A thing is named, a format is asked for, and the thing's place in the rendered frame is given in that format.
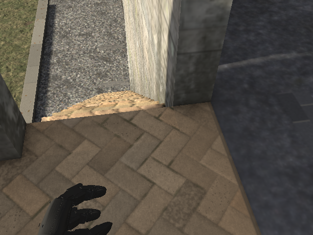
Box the left robot hand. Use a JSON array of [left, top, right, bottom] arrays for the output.
[[37, 183, 112, 235]]

